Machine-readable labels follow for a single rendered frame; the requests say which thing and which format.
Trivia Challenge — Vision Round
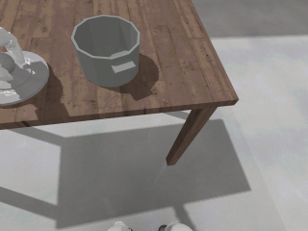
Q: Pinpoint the robot left hand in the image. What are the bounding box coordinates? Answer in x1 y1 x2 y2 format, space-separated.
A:
0 27 25 82

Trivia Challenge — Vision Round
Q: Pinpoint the right robot shin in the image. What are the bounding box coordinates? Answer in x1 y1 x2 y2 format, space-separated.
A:
166 220 178 229

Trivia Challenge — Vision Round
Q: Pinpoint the knob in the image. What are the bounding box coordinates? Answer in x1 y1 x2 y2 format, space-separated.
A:
0 51 15 73

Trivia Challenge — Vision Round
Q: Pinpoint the pot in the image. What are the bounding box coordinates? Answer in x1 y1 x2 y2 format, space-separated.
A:
71 14 141 88

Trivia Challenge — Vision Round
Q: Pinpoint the table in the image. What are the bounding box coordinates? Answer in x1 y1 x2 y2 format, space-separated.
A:
0 0 239 166

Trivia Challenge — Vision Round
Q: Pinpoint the lid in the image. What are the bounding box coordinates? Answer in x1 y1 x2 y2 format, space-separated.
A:
0 51 50 106

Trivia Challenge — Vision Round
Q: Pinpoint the left robot shin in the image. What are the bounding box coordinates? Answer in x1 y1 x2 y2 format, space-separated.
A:
114 221 126 227

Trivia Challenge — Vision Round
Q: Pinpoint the robot shin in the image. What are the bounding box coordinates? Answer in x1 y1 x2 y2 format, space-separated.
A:
114 221 126 227
166 220 178 229

